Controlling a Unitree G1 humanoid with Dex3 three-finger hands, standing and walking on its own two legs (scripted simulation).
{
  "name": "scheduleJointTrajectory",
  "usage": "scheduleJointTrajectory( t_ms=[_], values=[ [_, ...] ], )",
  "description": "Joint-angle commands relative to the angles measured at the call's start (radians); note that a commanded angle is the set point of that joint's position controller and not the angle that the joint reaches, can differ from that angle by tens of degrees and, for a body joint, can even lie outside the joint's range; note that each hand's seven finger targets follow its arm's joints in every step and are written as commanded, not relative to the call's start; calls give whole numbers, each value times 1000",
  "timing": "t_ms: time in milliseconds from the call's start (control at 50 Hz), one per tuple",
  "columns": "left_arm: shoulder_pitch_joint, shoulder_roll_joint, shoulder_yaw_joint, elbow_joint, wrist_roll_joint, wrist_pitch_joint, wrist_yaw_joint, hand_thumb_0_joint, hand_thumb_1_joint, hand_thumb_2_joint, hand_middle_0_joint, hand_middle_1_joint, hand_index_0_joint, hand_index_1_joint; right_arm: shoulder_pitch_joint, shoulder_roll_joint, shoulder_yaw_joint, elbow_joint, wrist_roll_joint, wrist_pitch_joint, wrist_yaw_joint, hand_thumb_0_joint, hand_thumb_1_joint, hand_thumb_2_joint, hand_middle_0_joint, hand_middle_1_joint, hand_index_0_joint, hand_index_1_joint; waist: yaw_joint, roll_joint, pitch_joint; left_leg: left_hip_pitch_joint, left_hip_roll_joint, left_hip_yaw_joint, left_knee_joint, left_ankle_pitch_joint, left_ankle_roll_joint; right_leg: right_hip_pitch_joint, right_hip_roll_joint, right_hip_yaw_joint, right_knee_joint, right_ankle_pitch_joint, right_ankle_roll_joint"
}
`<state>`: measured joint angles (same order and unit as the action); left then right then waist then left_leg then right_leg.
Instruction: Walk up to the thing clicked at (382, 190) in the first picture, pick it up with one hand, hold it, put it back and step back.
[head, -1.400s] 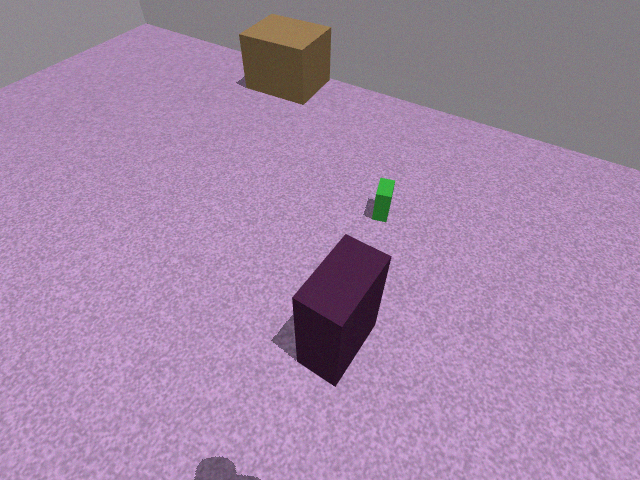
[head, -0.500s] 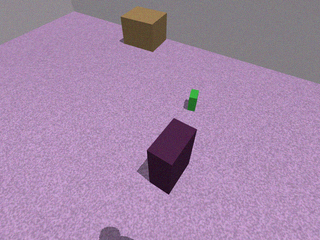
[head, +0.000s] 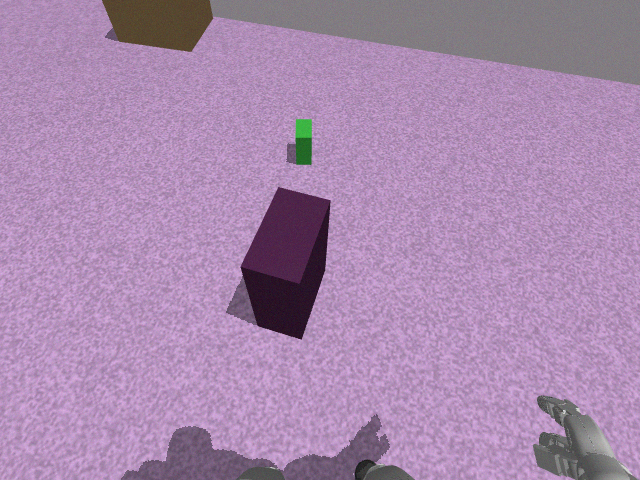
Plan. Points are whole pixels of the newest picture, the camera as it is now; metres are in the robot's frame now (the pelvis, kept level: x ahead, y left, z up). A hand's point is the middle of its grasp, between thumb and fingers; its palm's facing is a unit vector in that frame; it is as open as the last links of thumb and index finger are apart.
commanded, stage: walk up
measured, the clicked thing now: (303, 142) +1.35 +0.09 -0.69
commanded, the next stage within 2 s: none
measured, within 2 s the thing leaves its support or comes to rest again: neither
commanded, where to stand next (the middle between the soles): +0.06 -0.02 m, yaw -67 degrees
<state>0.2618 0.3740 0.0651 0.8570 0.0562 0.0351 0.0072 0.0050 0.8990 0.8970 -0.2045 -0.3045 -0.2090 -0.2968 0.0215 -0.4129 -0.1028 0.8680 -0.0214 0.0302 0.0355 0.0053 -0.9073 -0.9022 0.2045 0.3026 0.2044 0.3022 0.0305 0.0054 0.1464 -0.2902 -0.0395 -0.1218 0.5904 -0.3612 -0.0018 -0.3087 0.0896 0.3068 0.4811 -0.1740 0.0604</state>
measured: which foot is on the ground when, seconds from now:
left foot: down 0.00-0.50, up 0.52-0.80, down 0.82-1.00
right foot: down 0.00-0.02, up 0.04-0.46, down 0.48-0.84, up 0.86-1.00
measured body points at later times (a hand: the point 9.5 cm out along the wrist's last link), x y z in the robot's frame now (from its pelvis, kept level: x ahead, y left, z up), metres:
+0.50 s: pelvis +0.00 +0.02 -0.01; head +0.04 -0.02 +0.44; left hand +0.26 +0.25 -0.09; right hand -0.11 -0.30 -0.12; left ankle +0.02 +0.12 -0.73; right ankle -0.04 -0.10 -0.73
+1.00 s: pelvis +0.06 +0.02 -0.01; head +0.13 +0.01 +0.44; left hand +0.37 +0.16 -0.14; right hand -0.10 -0.26 -0.09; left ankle +0.17 +0.06 -0.73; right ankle -0.05 -0.07 -0.65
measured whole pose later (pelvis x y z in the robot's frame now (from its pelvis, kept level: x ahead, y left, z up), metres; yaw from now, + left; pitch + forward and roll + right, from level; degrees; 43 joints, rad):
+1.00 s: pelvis +0.06 +0.02 -0.01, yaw -47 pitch -3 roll -2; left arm 0.24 0.45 0.06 0.72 0.01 0.06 -0.01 0.00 0.90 0.90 -0.20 -0.30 -0.21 -0.30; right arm 0.25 -0.35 -0.05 0.71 -0.02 -0.02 0.00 0.01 -0.90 -0.90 0.21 0.30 0.21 0.30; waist -0.02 -0.06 0.16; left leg -0.33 0.08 0.09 0.66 -0.28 0.02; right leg -0.47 0.09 0.10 1.17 -0.49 -0.01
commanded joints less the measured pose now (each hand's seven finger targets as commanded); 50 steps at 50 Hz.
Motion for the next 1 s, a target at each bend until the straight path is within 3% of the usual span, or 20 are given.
scheduleJointTrajectory(
  t_ms=[0,40,100,140,200,300,440,460,500,520,600,740,780,800,820,840,860,880,920,980],
  values=[
    [-57,122,38,-194,-10,-24,15,0,900,900,-200,-300,-200,-300,137,-257,-77,-79,-22,-18,-35,0,-900,-900,200,300,200,300,-89,272,-242,405,377,-369,-340,193,87,-330,99,-81,352,-373,-44],
    [39,233,66,-154,-7,-2,14,0,900,900,-200,-300,-200,-300,-13,-286,-86,-147,-11,-17,-30,0,-900,-900,200,300,200,300,-45,242,-179,118,528,-396,-408,8,283,-216,-40,-150,599,-380,-28],
    [54,240,85,-113,-23,8,-29,0,900,900,-200,-300,-200,-300,-41,-176,-55,-171,-13,-30,-33,0,-900,-900,200,300,200,300,-3,107,-81,58,293,-98,-365,67,139,-178,-55,-142,655,-177,-49],
    [48,221,74,-134,-28,9,-53,0,900,900,-200,-300,-200,-300,30,-187,-54,-154,-9,-42,-35,0,-900,-900,200,300,200,300,-29,129,-85,110,248,-13,-335,89,105,-203,-59,-188,633,-118,-45],
    [-18,196,53,-191,-27,0,-73,0,900,900,-200,-300,-200,-300,143,-209,-62,-150,-6,-46,-22,0,-900,-900,200,300,200,300,-92,172,-104,286,255,26,-333,81,97,-273,-80,-257,438,-123,-26],
    [-84,219,45,-229,-24,-16,-70,0,900,900,-200,-300,-200,-300,236,-269,-76,-186,-20,-54,2,0,-900,-900,200,300,200,300,-120,154,-101,278,401,14,-334,15,202,-227,-137,-296,279,-251,-41],
    [38,208,45,-186,-26,-48,-50,0,900,900,-200,-300,-200,-300,238,-228,-57,-240,37,-37,8,0,-900,-900,200,300,200,300,-49,41,-242,187,324,277,56,433,112,124,-68,-364,-45,-89,-121],
    [118,243,62,-165,-23,-56,-41,0,900,900,-200,-300,-200,-300,224,-198,-46,-251,44,-34,7,0,-900,-900,200,300,200,300,-1,-26,-275,43,265,307,219,406,65,303,-69,-284,-64,-77,-169],
    [110,340,83,-212,-23,-70,-16,0,900,900,-200,-300,-200,-300,192,-131,-16,-296,48,-29,8,0,-900,-900,200,300,200,300,28,-245,-195,-441,46,220,489,-260,-42,463,-381,304,-127,67,-348],
    [101,359,86,-215,-38,-59,-15,0,900,900,-200,-300,-200,-300,170,-184,-26,-295,37,-30,0,0,-900,-900,200,300,200,300,40,-225,-184,-351,83,119,521,-318,-35,304,-429,345,-143,26,-414],
    [-14,276,65,-227,-52,-50,0,0,900,900,-200,-300,-200,-300,249,-194,-29,-201,38,-34,2,0,-900,-900,200,300,200,300,-37,-158,-114,-303,106,119,415,-105,-21,230,-224,23,-112,51,-270],
    [-29,271,66,-279,-30,-32,-6,0,900,900,-200,-300,-200,-300,270,-154,-25,-207,14,-55,-34,0,-900,-900,200,300,200,300,-43,-168,-118,-10,33,141,177,6,23,-66,-175,31,57,349,-258],
    [-90,257,59,-304,-45,-19,-3,0,900,900,-200,-300,-200,-300,377,-148,-33,-174,7,-63,-49,0,-900,-900,200,300,200,300,-110,-123,-148,173,25,146,-3,201,33,-165,-146,14,179,272,-203],
    [-77,202,44,-319,-54,-15,0,0,900,900,-200,-300,-200,-300,386,-188,-45,-177,-7,-68,-54,0,-900,-900,200,300,200,300,-119,-3,-152,216,96,37,-115,217,50,-210,-66,-20,281,128,-142],
    [-40,149,29,-322,-57,-13,4,0,900,900,-200,-300,-200,-300,395,-272,-65,-187,-15,-73,-64,0,-900,-900,200,300,200,300,-112,232,-179,285,371,-268,-208,322,111,-321,79,-144,509,-247,-83],
    [44,201,34,-285,-44,-4,16,0,900,900,-200,-300,-200,-300,327,-281,-64,-212,-5,-73,-64,0,-900,-900,200,300,200,300,-51,147,-192,189,494,-367,-242,299,144,-272,31,-133,633,-392,-71],
    [90,244,40,-259,-39,0,22,0,900,900,-200,-300,-200,-300,266,-333,-75,-222,10,-76,-62,0,-900,-900,200,300,200,300,-46,205,-190,154,557,-429,-261,258,214,-258,-6,-141,722,-418,-67],
    [64,271,49,-243,-37,-3,16,0,900,900,-200,-300,-200,-300,245,-293,-72,-228,8,-77,-61,0,-900,-900,200,300,200,300,-43,172,-141,113,518,-380,-257,303,242,-254,-32,-142,776,-384,-60],
    [28,261,70,-217,-47,-5,3,0,900,900,-200,-300,-200,-300,234,-221,-43,-239,-6,-78,-64,0,-900,-900,200,300,200,300,-46,174,-112,81,374,-126,-202,449,182,-242,-47,-143,776,-330,-64],
    [55,227,62,-214,-58,5,-24,0,900,900,-200,-300,-200,-300,254,-243,-41,-228,1,-78,-62,0,-900,-900,200,300,200,300,-46,195,-137,116,318,17,-169,391,177,-242,-47,-180,707,-244,-61]
  ],
)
